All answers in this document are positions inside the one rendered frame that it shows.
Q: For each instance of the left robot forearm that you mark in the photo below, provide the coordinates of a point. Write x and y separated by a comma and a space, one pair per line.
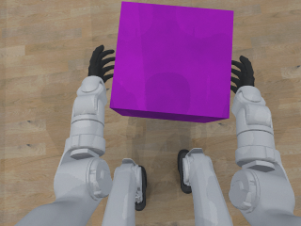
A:
87, 122

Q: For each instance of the carton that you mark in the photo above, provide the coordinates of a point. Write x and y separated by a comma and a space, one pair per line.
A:
173, 63

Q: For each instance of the robot right hand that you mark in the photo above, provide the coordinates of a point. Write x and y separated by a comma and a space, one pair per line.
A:
246, 75

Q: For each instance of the right robot forearm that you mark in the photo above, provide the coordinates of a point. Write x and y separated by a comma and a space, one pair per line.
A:
256, 148

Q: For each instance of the robot thigh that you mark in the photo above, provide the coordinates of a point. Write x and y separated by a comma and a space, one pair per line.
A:
120, 207
210, 208

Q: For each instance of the right robot thigh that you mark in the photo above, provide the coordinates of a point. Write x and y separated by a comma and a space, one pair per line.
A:
210, 208

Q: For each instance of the left robot upper arm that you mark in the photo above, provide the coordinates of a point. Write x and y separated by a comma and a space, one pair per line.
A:
79, 186

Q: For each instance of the robot left hand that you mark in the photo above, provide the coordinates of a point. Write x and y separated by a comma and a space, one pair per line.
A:
97, 62

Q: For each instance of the left robot thigh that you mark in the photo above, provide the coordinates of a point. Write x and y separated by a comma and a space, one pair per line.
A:
120, 207

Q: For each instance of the right robot upper arm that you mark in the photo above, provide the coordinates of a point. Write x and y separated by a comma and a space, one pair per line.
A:
263, 198

